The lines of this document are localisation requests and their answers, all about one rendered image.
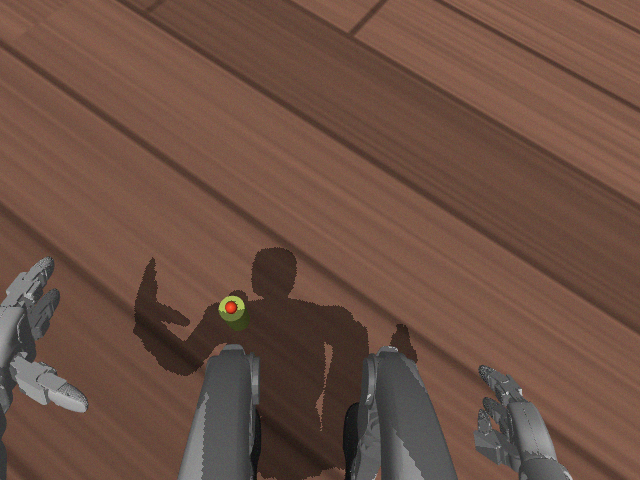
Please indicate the left robot hand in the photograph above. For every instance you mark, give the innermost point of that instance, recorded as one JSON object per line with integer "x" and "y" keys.
{"x": 21, "y": 323}

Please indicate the right robot arm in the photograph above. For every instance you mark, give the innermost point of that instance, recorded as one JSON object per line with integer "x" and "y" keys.
{"x": 543, "y": 469}

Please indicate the right robot foot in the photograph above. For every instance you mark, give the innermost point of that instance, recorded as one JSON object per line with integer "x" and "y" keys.
{"x": 350, "y": 439}

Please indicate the right robot hand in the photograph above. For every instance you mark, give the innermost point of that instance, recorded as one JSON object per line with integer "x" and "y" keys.
{"x": 520, "y": 423}

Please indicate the bottle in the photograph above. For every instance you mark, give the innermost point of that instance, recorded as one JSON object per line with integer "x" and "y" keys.
{"x": 234, "y": 313}

